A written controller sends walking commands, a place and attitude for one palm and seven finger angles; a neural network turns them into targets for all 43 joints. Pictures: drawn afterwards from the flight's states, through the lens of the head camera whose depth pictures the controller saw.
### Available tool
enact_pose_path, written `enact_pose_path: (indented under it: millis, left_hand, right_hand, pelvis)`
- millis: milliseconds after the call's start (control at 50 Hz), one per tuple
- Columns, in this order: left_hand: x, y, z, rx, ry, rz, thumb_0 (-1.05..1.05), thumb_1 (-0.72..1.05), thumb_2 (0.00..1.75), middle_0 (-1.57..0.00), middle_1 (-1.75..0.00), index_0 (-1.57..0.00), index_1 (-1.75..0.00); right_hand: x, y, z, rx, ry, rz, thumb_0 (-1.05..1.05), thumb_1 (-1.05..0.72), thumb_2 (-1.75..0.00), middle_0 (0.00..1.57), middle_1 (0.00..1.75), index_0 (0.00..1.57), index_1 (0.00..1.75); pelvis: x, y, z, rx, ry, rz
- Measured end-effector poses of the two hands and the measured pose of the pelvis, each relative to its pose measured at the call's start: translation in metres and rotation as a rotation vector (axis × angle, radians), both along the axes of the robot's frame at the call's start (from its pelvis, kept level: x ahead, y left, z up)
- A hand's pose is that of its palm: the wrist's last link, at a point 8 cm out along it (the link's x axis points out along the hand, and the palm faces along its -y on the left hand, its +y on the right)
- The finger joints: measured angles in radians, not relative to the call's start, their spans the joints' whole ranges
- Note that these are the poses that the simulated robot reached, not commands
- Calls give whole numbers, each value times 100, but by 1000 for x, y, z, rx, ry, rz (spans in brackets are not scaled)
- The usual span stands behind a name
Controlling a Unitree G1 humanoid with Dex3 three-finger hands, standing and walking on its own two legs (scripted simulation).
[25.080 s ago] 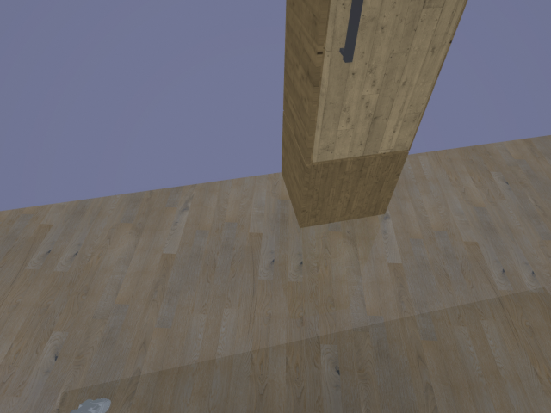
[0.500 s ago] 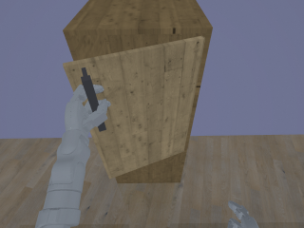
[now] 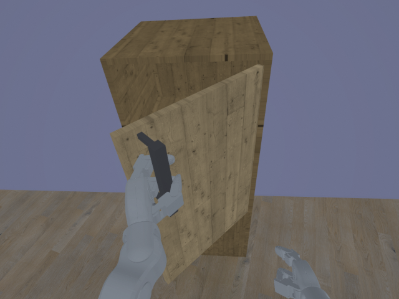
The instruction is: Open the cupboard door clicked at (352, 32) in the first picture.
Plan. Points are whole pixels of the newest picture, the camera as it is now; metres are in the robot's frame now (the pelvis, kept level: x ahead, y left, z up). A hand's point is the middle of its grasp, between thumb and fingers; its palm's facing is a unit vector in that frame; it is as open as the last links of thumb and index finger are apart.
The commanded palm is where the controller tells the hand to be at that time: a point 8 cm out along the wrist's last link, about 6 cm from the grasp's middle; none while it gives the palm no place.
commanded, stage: open thumb and fingers to let go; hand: left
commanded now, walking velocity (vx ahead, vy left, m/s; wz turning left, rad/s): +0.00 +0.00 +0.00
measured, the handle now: (158, 176) +0.30 +0.10 +0.15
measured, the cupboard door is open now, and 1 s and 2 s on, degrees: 46 42 46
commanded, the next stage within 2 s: slide the hand sideways off the handle in 0.82 s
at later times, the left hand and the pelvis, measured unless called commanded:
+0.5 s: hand (168, 183) +0.28 +0.08 +0.15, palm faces +0.34 -0.94 +0.02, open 12.2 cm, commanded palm +0.23 +0.11 +0.15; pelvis -0.02 +0.01 +0.00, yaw +1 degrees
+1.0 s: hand (166, 189) +0.27 +0.08 +0.15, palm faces +0.17 -0.99 -0.03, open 15.4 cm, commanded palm +0.22 +0.10 +0.15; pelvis -0.02 +0.04 +0.00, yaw +1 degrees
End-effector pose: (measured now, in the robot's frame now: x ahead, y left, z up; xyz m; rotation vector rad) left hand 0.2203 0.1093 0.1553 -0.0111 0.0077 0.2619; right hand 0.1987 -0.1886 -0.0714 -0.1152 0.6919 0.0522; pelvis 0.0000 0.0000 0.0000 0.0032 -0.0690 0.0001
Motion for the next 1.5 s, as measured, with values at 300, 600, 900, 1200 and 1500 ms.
enact_pose_path:
  millis: [300, 600, 900, 1200, 1500]
  left_hand:
    - [10, 8, 1, 2, -27, 113, 2, 36, 66, -35, -129, -36, -129]
    - [21, 15, -1, 3, -16, 58, 0, -39, 34, -30, -112, -30, -111]
    - [22, 18, -1, 12, -11, 7, -1, -50, 30, -31, -62, -31, -61]
    - [-1, 8, -3, 11, -65, -421, -1, -50, 29, -19, -34, -16, -34]
    - [-20, 24, -3, 19, -59, -364, -1, -50, 30, -18, -31, -16, -30]
  right_hand:
    - [-27, -19, -13, -52, 55, -23, 1, -90, -90, 19, 30, 20, 30]
    - [-13, 17, 0, -30, 6, 3, 1, -90, -90, 19, 30, 20, 30]
    - [-20, 42, -6, -4, 45, 30, 1, -90, -90, 20, 30, 20, 30]
    - [-46, 31, -1, -30, 6, -33, 1, -90, -90, 20, 30, 20, 30]
    - [-32, 19, 18, -42, -48, -41, 1, -90, -90, 20, 30, 20, 30]
  pelvis:
    - [-16, -8, 3, 4, -13, 27]
    - [-15, 15, 4, -5, -15, 17]
    - [-18, 35, 0, -13, -9, 8]
    - [-29, 38, -1, -3, -25, 7]
    - [-26, 28, 3, -8, -25, -14]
